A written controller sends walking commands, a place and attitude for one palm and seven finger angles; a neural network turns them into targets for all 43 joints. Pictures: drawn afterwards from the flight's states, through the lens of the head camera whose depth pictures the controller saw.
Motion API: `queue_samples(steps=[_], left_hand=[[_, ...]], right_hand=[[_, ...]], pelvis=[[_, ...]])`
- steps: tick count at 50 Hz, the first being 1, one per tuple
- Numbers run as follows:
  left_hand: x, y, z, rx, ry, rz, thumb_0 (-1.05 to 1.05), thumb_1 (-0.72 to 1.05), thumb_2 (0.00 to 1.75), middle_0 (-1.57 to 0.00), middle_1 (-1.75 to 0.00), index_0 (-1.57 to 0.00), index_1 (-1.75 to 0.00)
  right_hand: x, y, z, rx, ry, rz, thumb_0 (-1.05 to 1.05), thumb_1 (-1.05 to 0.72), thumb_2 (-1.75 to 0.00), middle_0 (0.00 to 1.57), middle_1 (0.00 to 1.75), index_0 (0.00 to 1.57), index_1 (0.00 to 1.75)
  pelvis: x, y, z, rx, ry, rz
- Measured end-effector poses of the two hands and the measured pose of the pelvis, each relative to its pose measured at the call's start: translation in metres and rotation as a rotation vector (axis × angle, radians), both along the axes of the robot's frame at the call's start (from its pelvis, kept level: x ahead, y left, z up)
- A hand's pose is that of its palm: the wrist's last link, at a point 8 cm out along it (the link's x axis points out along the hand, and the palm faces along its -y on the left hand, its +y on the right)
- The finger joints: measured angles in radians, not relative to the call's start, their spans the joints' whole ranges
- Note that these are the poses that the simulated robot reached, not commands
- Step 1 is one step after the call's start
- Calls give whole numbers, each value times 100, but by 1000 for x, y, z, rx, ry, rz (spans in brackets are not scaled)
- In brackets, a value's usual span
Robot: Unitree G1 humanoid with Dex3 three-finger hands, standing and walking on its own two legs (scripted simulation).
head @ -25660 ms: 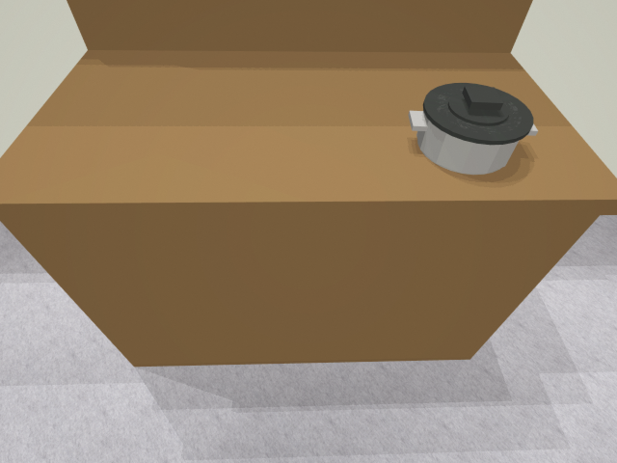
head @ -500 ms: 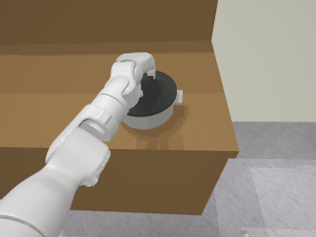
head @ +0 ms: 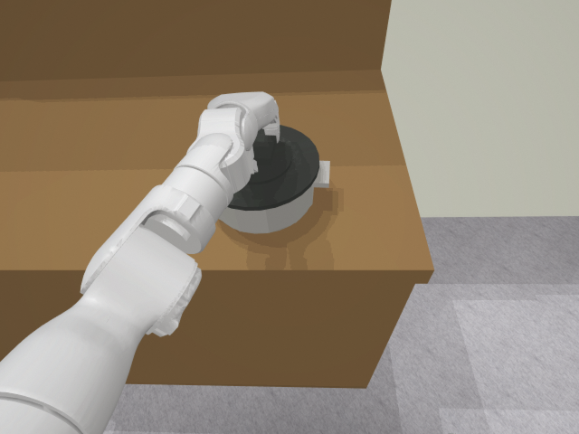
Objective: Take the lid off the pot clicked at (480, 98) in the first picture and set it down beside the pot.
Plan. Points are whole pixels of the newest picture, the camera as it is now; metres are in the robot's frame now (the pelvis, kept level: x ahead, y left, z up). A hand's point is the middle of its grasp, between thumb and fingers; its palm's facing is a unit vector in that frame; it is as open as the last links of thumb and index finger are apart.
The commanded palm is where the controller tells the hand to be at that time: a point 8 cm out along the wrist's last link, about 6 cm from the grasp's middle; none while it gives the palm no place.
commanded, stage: lift the lid straight up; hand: left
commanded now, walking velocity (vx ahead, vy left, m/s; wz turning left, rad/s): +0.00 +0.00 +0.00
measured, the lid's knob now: (256, 149) +0.49 +0.03 +0.13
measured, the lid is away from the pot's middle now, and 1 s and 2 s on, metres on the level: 0.01 0.02 0.02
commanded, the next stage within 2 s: move the lid sideways beside the pot in 1.86 s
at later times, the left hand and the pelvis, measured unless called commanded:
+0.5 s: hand (250, 132) +0.47 +0.03 +0.18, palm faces -0.32 -0.02 -0.95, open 9.0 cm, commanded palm +0.47 +0.03 +0.26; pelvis +0.00 +0.00 +0.00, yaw +0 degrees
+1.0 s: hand (250, 104) +0.47 +0.02 +0.22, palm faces -0.26 -0.02 -0.97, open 9.0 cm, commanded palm +0.46 +0.03 +0.30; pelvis +0.00 +0.00 +0.00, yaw +0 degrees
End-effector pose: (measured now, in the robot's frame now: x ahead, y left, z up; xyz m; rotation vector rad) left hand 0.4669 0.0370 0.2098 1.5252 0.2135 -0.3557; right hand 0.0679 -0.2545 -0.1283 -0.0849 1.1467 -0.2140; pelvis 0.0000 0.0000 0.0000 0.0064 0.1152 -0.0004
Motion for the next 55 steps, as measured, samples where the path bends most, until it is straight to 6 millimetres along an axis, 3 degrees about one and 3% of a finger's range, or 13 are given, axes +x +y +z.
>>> queue_samples(steps=[12,33,55], left_hand=[[3,-3,5,-3,3,-23,2,9,97,-52,-85,-54,-80],[2,-7,41,-13,-55,-12,2,8,97,-54,-85,-55,-80],[-5,-12,81,-24,-117,-12,3,10,98,-59,-88,-54,-79]], right_hand=[[1,5,-2,9,-28,12,0,-90,-90,20,30,20,30],[27,3,4,7,-101,51,0,-90,-90,20,30,20,30],[18,4,4,11,-112,54,0,-90,-90,20,30,20,30]], pelvis=[[2,1,1,1,-6,2],[1,-2,1,4,-13,6],[-5,-4,2,5,-26,2]])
